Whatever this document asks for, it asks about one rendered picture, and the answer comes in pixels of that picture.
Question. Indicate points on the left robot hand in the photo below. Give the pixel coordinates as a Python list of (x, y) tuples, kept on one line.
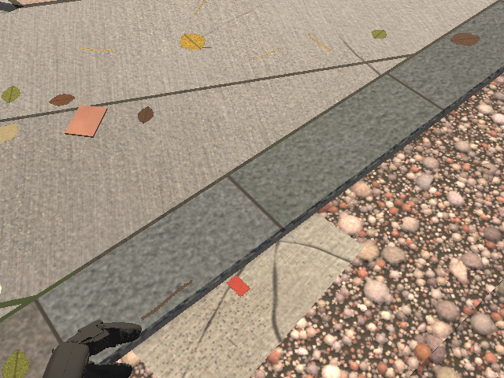
[(71, 358)]

